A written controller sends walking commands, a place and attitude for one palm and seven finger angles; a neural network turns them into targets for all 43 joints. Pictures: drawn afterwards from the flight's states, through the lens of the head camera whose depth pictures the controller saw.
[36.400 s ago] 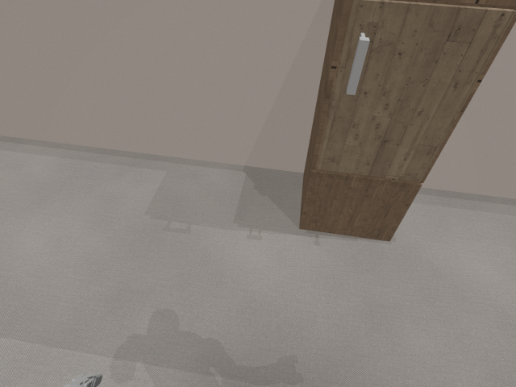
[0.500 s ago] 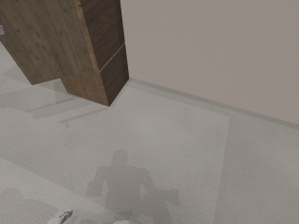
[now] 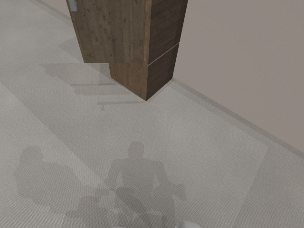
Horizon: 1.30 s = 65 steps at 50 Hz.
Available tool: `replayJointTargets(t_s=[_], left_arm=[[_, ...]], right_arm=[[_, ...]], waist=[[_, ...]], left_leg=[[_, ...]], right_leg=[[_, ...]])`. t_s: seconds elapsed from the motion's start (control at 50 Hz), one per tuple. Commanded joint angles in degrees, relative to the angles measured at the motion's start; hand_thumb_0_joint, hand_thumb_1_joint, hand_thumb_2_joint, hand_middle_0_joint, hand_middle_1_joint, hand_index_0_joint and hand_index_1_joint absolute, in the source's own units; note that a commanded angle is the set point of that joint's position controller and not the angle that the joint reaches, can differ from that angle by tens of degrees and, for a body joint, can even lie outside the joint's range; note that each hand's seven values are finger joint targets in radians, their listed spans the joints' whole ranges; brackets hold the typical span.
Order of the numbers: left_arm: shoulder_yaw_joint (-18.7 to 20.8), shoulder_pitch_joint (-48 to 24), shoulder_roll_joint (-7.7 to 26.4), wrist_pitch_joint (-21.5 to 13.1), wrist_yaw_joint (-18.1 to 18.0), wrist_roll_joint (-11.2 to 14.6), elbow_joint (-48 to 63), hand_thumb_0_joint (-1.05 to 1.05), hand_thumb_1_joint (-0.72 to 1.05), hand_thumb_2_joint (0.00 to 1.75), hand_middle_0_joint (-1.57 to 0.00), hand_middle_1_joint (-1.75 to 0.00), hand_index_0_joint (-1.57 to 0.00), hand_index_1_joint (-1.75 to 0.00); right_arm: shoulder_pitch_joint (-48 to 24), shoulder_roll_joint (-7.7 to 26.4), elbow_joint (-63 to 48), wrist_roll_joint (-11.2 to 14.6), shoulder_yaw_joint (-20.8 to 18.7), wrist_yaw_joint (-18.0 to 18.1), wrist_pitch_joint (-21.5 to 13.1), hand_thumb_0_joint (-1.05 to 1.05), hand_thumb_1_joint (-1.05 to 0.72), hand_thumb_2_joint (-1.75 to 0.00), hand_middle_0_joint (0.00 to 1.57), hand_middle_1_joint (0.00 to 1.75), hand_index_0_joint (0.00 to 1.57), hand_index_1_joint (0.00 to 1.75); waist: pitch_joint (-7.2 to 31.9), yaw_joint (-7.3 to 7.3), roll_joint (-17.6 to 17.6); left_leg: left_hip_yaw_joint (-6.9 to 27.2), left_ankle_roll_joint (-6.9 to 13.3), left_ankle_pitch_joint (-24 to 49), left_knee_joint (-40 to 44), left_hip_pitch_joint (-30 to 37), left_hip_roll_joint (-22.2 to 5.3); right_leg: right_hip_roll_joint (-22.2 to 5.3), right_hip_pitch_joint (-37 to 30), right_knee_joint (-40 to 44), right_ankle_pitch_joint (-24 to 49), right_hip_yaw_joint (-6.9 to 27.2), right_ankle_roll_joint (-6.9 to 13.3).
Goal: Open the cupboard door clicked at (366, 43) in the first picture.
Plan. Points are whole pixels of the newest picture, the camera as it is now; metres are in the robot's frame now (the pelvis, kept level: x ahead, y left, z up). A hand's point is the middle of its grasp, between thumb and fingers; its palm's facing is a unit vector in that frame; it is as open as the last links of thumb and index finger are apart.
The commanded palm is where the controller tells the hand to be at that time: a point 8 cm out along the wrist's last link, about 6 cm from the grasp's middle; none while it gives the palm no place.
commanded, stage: turn to face it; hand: left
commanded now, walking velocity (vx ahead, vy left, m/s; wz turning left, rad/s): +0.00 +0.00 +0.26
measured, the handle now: out of the picture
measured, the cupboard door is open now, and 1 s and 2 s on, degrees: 45 45 45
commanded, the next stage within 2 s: take the last steps up to it in 0.16 s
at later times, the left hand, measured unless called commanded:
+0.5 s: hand out of the picture +0.00 +0.20 -0.19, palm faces +0.21 -0.96 -0.17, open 7.4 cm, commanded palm none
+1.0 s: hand (80, 212) +0.17 +0.22 -0.16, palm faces +0.29 -0.94 -0.19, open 7.2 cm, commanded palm none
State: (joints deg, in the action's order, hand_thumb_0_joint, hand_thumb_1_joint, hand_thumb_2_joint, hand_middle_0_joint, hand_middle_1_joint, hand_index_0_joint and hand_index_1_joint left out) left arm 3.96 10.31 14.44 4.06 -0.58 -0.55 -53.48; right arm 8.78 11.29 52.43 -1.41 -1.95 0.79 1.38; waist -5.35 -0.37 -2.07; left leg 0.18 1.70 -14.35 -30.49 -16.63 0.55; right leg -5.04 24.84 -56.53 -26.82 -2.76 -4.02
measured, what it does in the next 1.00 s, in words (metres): walks ahead: right foot, then left foot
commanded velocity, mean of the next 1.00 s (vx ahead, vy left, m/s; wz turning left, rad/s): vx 0.23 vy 0.07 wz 0.13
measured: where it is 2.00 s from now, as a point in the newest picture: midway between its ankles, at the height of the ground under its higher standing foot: (124, 171)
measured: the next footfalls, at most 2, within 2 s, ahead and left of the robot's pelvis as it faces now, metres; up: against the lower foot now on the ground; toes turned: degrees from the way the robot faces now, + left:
right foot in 0.14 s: +0.04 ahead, -0.15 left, +0.00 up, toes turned -1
left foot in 0.46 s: +0.04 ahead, +0.12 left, +0.00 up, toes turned +12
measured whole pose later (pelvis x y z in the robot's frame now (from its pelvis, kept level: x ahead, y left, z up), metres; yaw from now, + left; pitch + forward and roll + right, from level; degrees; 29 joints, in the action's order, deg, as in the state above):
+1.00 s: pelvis +0.16 +0.03 +0.01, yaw +14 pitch +0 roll -1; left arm 3.7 13.4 9.2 -3.3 -0.8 -0.8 -57.7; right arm 17.6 9.7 62.5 -1.2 -2.8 -0.7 0.3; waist -2.4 0.9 0.1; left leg -3.0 -0.5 -18.5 -56.9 -25.5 -3.7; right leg -3.0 9.1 -24.4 -14.7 -9.4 0.0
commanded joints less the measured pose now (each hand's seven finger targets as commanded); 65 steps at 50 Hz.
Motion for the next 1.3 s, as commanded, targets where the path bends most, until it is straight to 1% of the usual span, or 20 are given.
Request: replayJointTargets(t_s=[0.0, 0.08, 0.12, 0.14, 0.26, 0.38, 0.4, 0.44, 0.52, 0.74, 0.78, 0.8, 0.82, 0.86, 0.94, 1.06, 1.12, 1.16, 1.18, 1.28], left_arm=[[0.1, 0.9, 2.1, -2.0, 0.2, 0.0, 4.2, 0.00, 0.90, 0.90, -0.20, -0.30, -0.20, -0.30], [0.5, 6.9, 3.7, -3.3, -0.3, 0.0, 2.1, 0.00, 0.90, 0.90, -0.20, -0.30, -0.20, -0.30], [1.8, 7.2, 11.0, -4.2, -1.0, -1.0, 2.1, 0.00, 0.90, 0.90, -0.20, -0.30, -0.20, -0.30], [1.6, 6.7, 11.6, -4.2, -0.9, -1.0, 2.7, 0.00, 0.90, 0.90, -0.20, -0.30, -0.20, -0.30], [0.9, 4.5, 7.1, -5.0, -1.0, -1.0, 2.2, 0.00, 0.90, 0.90, -0.20, -0.30, -0.20, -0.30], [2.3, 5.7, 9.6, -5.3, 0.3, -1.0, -0.1, 0.00, 0.90, 0.90, -0.20, -0.30, -0.20, -0.30], [2.2, 4.5, 8.5, -4.9, 0.7, -0.7, 0.2, 0.00, 0.90, 0.90, -0.20, -0.30, -0.20, -0.30], [0.8, -0.2, 2.1, -4.4, 1.4, -0.2, 4.2, 0.00, 0.90, 0.90, -0.20, -0.30, -0.20, -0.30], [0.5, -4.2, 1.8, -5.0, 1.9, -1.1, 3.1, 0.00, 0.90, 0.90, -0.20, -0.30, -0.20, -0.30], [-0.4, -0.9, 0.2, -5.5, 2.3, -0.8, 0.4, 0.00, 0.90, 0.90, -0.20, -0.30, -0.20, -0.30], [1.0, 8.0, 4.1, -6.2, 1.8, -1.0, -2.5, 0.00, 0.90, 0.90, -0.20, -0.30, -0.20, -0.30], [2.3, 15.1, 9.0, -6.9, 1.3, -1.2, -4.4, 0.00, 0.90, 0.90, -0.20, -0.30, -0.20, -0.30], [2.7, 18.4, 11.1, -6.7, 0.8, -0.7, -5.1, 0.00, 0.90, 0.90, -0.20, -0.30, -0.20, -0.30], [1.5, 11.2, 6.2, -6.8, 0.0, -0.5, -3.3, 0.00, 0.90, 0.90, -0.20, -0.30, -0.20, -0.30], [0.2, 7.5, 1.3, -8.3, 0.2, -0.5, -3.2, 0.00, 0.90, 0.90, -0.20, -0.30, -0.20, -0.30], [1.3, 9.3, 5.1, -8.6, 0.7, -0.9, -5.9, 0.00, 0.90, 0.90, -0.20, -0.30, -0.20, -0.30], [1.2, 8.6, 4.1, -7.7, 1.0, -0.6, -6.2, 0.00, 0.90, 0.90, -0.20, -0.30, -0.20, -0.30], [-0.1, 8.6, -1.0, -7.4, 1.4, -0.1, -3.5, 0.00, 0.90, 0.90, -0.20, -0.30, -0.20, -0.30], [-0.5, 4.1, -0.2, -7.3, 1.3, -0.4, -1.7, 0.00, 0.90, 0.90, -0.20, -0.30, -0.20, -0.30], [-0.4, 4.9, -2.3, -5.9, 2.1, -0.8, -3.7, 0.00, 0.90, 0.90, -0.20, -0.30, -0.20, -0.30]], right_arm=[[1.5, 12.0, -2.5, -0.4, -3.2, 0.7, -0.5, 0.00, -0.90, -0.90, 0.20, 0.30, 0.20, 0.30], [-0.5, 10.3, -2.1, 0.6, -3.0, 0.1, -0.3, 0.00, -0.90, -0.90, 0.20, 0.30, 0.20, 0.30], [-0.6, 4.8, -3.7, 1.1, -2.1, -0.5, 0.0, 0.00, -0.90, -0.90, 0.20, 0.30, 0.20, 0.30], [-1.6, 6.7, -3.8, 0.9, -2.6, -0.7, 0.4, 0.00, -0.90, -0.90, 0.20, 0.30, 0.20, 0.30], [-1.8, 3.7, -1.1, 0.9, -2.0, -1.4, 0.8, 0.00, -0.90, -0.90, 0.20, 0.30, 0.20, 0.30], [1.1, 3.8, -0.1, 0.4, -1.7, -2.2, -1.0, 0.00, -0.90, -0.90, 0.20, 0.30, 0.20, 0.30], [4.6, 5.1, 0.8, 0.3, -1.8, -1.9, -1.5, 0.00, -0.90, -0.90, 0.20, 0.30, 0.20, 0.30], [15.2, 14.3, 2.5, -0.6, -4.0, -0.5, -2.0, 0.00, -0.90, -0.90, 0.20, 0.30, 0.20, 0.30], [12.0, 8.9, 2.4, -0.4, -2.3, 0.6, -3.5, 0.00, -0.90, -0.90, 0.20, 0.30, 0.20, 0.30], [13.4, 6.9, 7.3, 0.0, -1.2, 0.5, -4.3, 0.00, -0.90, -0.90, 0.20, 0.30, 0.20, 0.30], [11.9, 4.9, 7.1, 0.7, -0.8, 0.1, -4.4, 0.00, -0.90, -0.90, 0.20, 0.30, 0.20, 0.30], [12.1, 2.5, 5.7, 0.9, -0.6, -0.3, -4.6, 0.00, -0.90, -0.90, 0.20, 0.30, 0.20, 0.30], [9.3, 4.0, 4.0, 0.6, -1.0, -0.5, -4.2, 0.00, -0.90, -0.90, 0.20, 0.30, 0.20, 0.30], [6.1, 4.3, 4.3, 0.3, -1.8, -0.8, -3.8, 0.00, -0.90, -0.90, 0.20, 0.30, 0.20, 0.30], [7.5, -0.2, 5.5, 0.0, -1.3, -2.1, -2.5, 0.00, -0.90, -0.90, 0.20, 0.30, 0.20, 0.30], [3.3, -0.9, 3.1, 0.1, -1.4, -3.2, -3.4, 0.00, -0.90, -0.90, 0.20, 0.30, 0.20, 0.30], [10.5, 3.2, 4.9, -0.3, -2.1, -2.5, -4.6, 0.00, -0.90, -0.90, 0.20, 0.30, 0.20, 0.30], [23.9, 13.4, 7.6, -1.0, -4.5, -0.6, -5.1, 0.00, -0.90, -0.90, 0.20, 0.30, 0.20, 0.30], [25.0, 13.7, 7.7, -0.6, -4.3, 0.2, -4.6, 0.00, -0.90, -0.90, 0.20, 0.30, 0.20, 0.30], [11.1, 6.2, 5.5, -0.3, -1.6, 0.7, -5.9, 0.00, -0.90, -0.90, 0.20, 0.30, 0.20, 0.30]], waist=[[7.4, 1.22, 10.1], [8.9, -1.70, 7.2], [6.0, -1.95, -13.9], [5.8, -2.71, -12.1], [4.2, -1.04, -8.8], [4.0, -0.39, -6.4], [4.6, 1.41, -2.2], [5.7, 6.07, 22.6], [1.9, 3.29, 11.0], [1.0, -0.13, 6.1], [3.2, -4.42, -1.3], [5.0, -6.74, -13.3], [5.1, -7.55, -14.1], [-1.9, -4.09, -8.3], [-1.0, 0.22, -5.1], [2.8, -0.87, -3.8], [5.2, 2.91, 0.4], [12.8, 7.81, 22.0], [10.7, 8.45, 15.5], [2.0, 1.22, 10.5]], left_leg=[[12.8, 7.4, 17.7, 10.1, 3.6, -13.9], [10.8, 2.9, 12.3, 4.4, -2.0, -9.1], [-0.5, -3.4, -13.1, -13.2, -12.8, 2.2], [1.3, -2.9, -19.7, -24.0, -11.3, 0.5], [-1.8, -4.2, -13.8, -22.1, -10.1, -0.9], [-6.5, -3.0, -6.3, 0.5, 3.1, -0.1], [-4.6, -2.1, -4.7, 6.3, 10.0, -0.3], [24.8, 8.6, -12.1, 18.3, 20.4, -20.3], [20.1, 10.3, -7.5, 19.3, 10.6, -17.6], [6.4, 7.0, 1.8, 14.3, 3.4, -11.5], [1.5, 3.3, -3.4, 0.8, -7.8, -5.7], [-4.7, 0.2, -10.9, -13.7, -18.1, 0.7], [-3.1, -0.2, -21.5, -27.5, -21.7, -0.3], [1.6, -0.7, -12.5, -33.6, -23.0, -5.5], [-2.0, -3.1, -1.1, -26.5, -14.8, -7.5], [-6.8, -3.4, 1.6, -5.5, -6.9, -4.6], [-8.6, -2.4, 2.4, 3.4, 10.4, -2.5], [20.6, 7.1, -3.1, 13.9, 26.5, -22.9], [23.1, 10.3, -1.5, 15.2, 25.5, -25.7], [6.3, 6.5, 3.7, 19.4, 5.7, -19.3]], right_leg=[[1.9, -5.4, 10.9, 0.4, -0.2, 0.4], [2.1, -19.3, 31.2, 14.9, 0.3, 1.3], [-18.0, -21.7, 41.5, 19.4, 20.2, 9.9], [-21.5, -15.7, 42.3, 20.0, 20.5, 14.1], [-13.0, -19.0, 36.9, 38.3, 6.0, 11.3], [-13.1, -12.5, 36.0, 6.7, 5.1, 8.6], [-10.7, -7.1, 30.9, 3.0, 2.5, 6.4], [1.5, 13.1, 2.8, -9.3, -7.4, 0.9], [-2.9, 14.6, -9.6, 2.3, 2.4, 3.1], [2.5, -10.8, 22.6, 12.2, -4.4, 2.7], [-1.9, -28.3, 31.4, 9.5, 3.2, 4.9], [-15.3, -37.1, 38.4, 4.3, 20.4, 10.4], [-23.8, -34.1, 46.1, -1.5, 30.9, 15.4], [-20.1, -21.4, 48.7, -8.0, 25.7, 14.6], [-13.8, -13.2, 49.0, 13.3, 5.7, 11.0], [-12.4, -16.3, 44.4, 15.8, 1.7, 10.6], [-7.9, -8.8, 32.0, 15.1, -2.3, 7.6], [3.1, 9.2, -0.2, -6.5, -7.9, 3.3], [1.6, 13.2, -9.9, -6.7, -1.8, 4.3], [-3.8, 8.1, -7.7, 6.8, 1.1, 3.5]])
